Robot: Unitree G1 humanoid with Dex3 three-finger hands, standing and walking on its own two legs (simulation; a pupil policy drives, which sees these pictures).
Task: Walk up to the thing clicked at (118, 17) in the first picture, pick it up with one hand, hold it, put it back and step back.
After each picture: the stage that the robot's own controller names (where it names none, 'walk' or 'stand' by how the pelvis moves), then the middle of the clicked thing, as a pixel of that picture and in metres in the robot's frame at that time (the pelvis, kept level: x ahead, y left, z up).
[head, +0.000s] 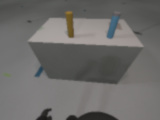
stand; (113, 26) +0.90 -0.15 +0.15
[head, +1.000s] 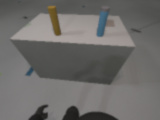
rise first; (102, 23) +0.82 -0.02 +0.18
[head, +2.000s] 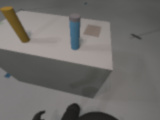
walk; (75, 34) +0.55 +0.21 +0.17
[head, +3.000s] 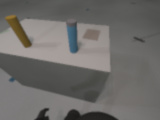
stand; (72, 38) +0.55 +0.19 +0.18
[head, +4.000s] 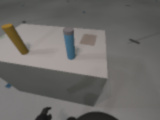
stand; (70, 45) +0.52 +0.20 +0.14
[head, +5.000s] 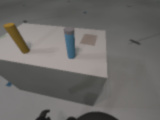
stand; (70, 44) +0.52 +0.20 +0.14
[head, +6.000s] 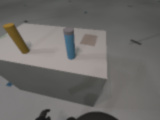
stand; (70, 45) +0.52 +0.20 +0.14
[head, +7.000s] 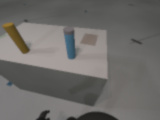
stand; (70, 45) +0.52 +0.20 +0.14
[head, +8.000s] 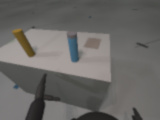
rise first; (73, 48) +0.50 +0.19 +0.15
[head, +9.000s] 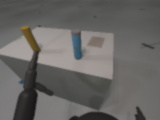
go down; (77, 45) +0.53 +0.19 +0.15
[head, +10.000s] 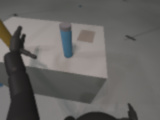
go down; (67, 42) +0.51 +0.18 +0.16
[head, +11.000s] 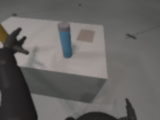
go down; (66, 42) +0.50 +0.18 +0.16
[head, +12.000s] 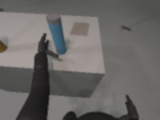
close in; (58, 37) +0.51 +0.20 +0.18
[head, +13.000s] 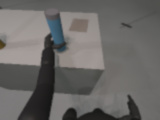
lift; (57, 33) +0.52 +0.20 +0.19
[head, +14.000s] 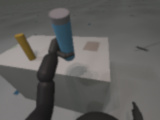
lift; (65, 40) +0.31 +0.14 +0.35
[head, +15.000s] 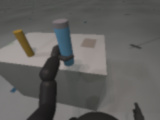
lift; (65, 45) +0.35 +0.17 +0.29
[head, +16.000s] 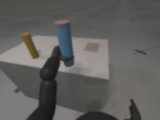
hold; (66, 46) +0.34 +0.17 +0.31
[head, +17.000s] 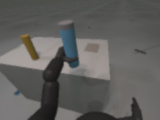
hold; (70, 47) +0.33 +0.14 +0.31
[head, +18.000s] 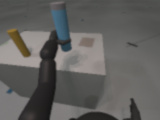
crouch; (62, 30) +0.43 +0.18 +0.34
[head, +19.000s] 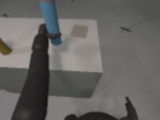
lower; (52, 23) +0.52 +0.21 +0.27
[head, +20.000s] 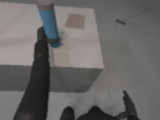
lower; (51, 28) +0.53 +0.21 +0.20
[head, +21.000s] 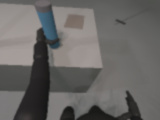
lower; (50, 29) +0.53 +0.21 +0.20
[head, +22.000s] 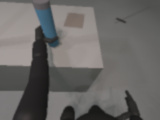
lower; (48, 27) +0.54 +0.22 +0.20
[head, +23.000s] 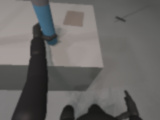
loosen; (47, 24) +0.55 +0.22 +0.20
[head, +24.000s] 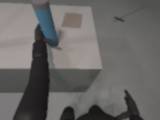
withdraw; (48, 27) +0.54 +0.21 +0.20
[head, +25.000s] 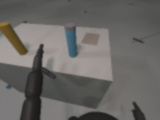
sink last; (71, 42) +0.52 +0.19 +0.18
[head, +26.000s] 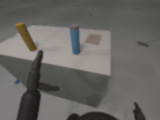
stand; (75, 40) +0.58 +0.20 +0.17
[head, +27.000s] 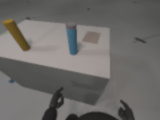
stand; (72, 40) +0.54 +0.19 +0.16
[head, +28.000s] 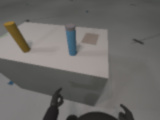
stand; (71, 41) +0.55 +0.20 +0.15
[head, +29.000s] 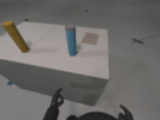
stand; (71, 41) +0.54 +0.20 +0.15
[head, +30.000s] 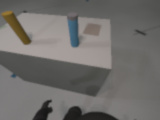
walk; (73, 32) +0.60 +0.18 +0.16
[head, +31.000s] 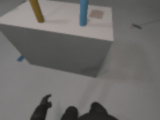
walk; (83, 11) +0.87 +0.14 +0.17
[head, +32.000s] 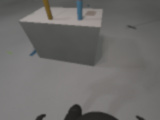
stand; (79, 9) +1.23 +0.29 +0.17
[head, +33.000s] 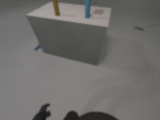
stand; (87, 7) +1.25 +0.15 +0.16
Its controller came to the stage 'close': yes
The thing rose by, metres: 0.22
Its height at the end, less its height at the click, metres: +0.00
